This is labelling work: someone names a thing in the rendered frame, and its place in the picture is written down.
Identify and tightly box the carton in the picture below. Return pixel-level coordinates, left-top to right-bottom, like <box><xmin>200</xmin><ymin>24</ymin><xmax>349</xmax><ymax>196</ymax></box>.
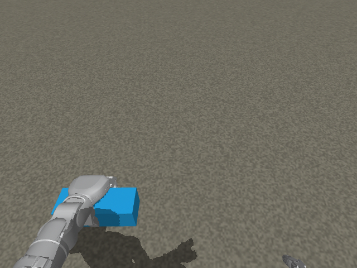
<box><xmin>51</xmin><ymin>188</ymin><xmax>140</xmax><ymax>227</ymax></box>

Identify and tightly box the right robot hand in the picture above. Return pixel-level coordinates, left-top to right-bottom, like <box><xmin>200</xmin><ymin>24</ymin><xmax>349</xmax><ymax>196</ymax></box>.
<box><xmin>282</xmin><ymin>255</ymin><xmax>306</xmax><ymax>268</ymax></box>

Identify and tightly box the left robot hand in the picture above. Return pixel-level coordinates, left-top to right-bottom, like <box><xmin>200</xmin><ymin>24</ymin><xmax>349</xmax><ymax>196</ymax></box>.
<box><xmin>68</xmin><ymin>175</ymin><xmax>118</xmax><ymax>227</ymax></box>

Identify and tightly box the left robot arm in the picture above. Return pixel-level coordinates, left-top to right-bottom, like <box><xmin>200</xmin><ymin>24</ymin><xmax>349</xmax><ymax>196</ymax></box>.
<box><xmin>13</xmin><ymin>194</ymin><xmax>93</xmax><ymax>268</ymax></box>

